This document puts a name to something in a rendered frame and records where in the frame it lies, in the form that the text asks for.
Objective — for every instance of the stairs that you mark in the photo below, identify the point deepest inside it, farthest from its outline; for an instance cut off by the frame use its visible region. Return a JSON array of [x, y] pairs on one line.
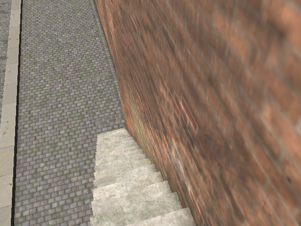
[[128, 190]]

